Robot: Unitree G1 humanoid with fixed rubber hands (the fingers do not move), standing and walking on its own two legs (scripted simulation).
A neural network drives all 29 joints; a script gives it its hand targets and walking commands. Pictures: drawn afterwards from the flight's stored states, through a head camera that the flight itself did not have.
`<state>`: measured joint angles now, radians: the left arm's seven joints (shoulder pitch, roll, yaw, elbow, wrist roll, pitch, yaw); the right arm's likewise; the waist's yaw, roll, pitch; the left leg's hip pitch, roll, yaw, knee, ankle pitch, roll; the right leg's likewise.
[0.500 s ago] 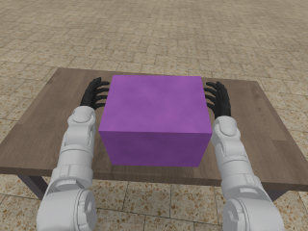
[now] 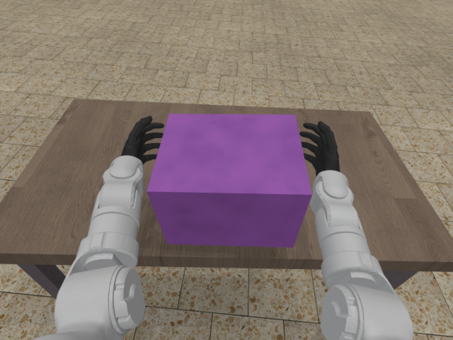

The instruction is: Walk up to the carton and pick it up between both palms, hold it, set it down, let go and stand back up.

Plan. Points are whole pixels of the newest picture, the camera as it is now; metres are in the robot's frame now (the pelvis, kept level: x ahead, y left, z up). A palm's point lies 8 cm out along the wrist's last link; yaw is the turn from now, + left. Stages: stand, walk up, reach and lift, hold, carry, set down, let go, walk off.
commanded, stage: set down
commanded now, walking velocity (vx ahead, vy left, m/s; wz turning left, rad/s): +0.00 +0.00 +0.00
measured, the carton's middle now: (230, 180) +0.41 -0.06 +0.06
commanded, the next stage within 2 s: none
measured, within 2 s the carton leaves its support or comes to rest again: rests again in 1.00 s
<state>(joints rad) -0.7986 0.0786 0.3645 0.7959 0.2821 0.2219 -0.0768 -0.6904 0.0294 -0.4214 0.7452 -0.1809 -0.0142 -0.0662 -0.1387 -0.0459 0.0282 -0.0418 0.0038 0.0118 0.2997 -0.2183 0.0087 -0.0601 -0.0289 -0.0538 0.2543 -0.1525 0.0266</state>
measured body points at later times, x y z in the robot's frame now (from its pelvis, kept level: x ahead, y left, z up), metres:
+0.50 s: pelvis +0.00 +0.00 +0.00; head +0.02 +0.01 +0.45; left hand +0.45 +0.11 +0.10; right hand +0.38 -0.23 +0.11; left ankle -0.03 +0.11 -0.75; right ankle -0.01 -0.13 -0.75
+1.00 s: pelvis +0.00 +0.00 +0.00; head +0.03 +0.01 +0.45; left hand +0.45 +0.11 +0.09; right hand +0.37 -0.23 +0.10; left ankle -0.03 +0.11 -0.75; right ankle -0.01 -0.13 -0.75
